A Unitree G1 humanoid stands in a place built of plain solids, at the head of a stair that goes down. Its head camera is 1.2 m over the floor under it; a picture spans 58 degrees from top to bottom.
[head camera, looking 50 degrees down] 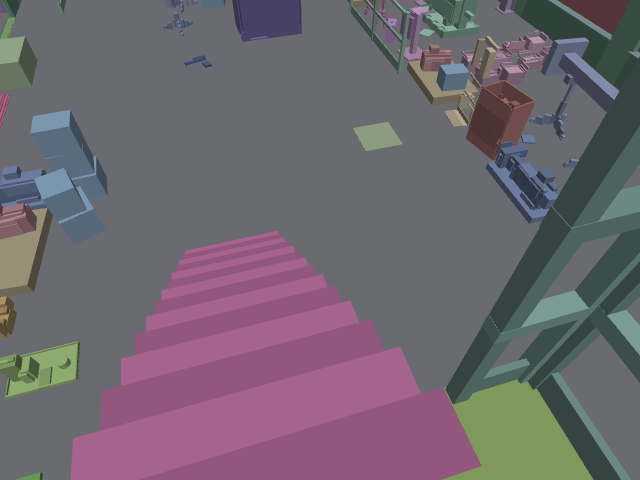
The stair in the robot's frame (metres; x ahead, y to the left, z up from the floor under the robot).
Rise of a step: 0.20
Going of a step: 0.23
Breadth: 1.08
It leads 16 degrees to the left of straight ahead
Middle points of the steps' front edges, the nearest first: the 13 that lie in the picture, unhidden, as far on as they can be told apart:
0.32 0.17 0.00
0.54 0.24 -0.20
0.76 0.30 -0.41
0.99 0.37 -0.61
1.21 0.43 -0.82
1.44 0.50 -1.02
1.66 0.57 -1.22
1.88 0.63 -1.43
2.11 0.70 -1.63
2.33 0.76 -1.84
2.56 0.83 -2.04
2.78 0.89 -2.25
3.00 0.96 -2.45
